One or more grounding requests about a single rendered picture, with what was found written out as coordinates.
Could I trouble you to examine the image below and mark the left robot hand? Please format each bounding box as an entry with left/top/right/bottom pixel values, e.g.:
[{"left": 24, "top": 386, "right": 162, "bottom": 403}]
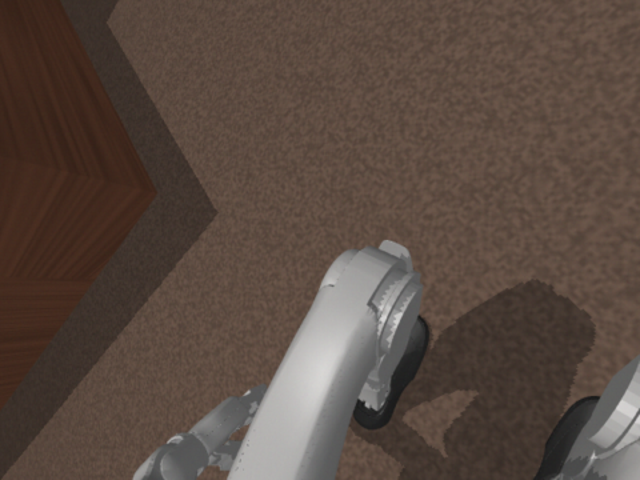
[{"left": 187, "top": 383, "right": 268, "bottom": 470}]

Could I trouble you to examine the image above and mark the left robot foot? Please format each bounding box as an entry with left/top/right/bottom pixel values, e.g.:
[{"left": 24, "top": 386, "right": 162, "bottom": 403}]
[{"left": 353, "top": 315, "right": 429, "bottom": 430}]

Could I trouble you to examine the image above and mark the left robot arm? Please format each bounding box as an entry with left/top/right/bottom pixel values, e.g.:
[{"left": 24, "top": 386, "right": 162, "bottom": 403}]
[{"left": 133, "top": 432, "right": 209, "bottom": 480}]

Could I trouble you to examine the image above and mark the right robot foot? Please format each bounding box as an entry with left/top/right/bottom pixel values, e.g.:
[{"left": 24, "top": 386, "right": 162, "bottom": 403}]
[{"left": 533, "top": 396, "right": 600, "bottom": 480}]

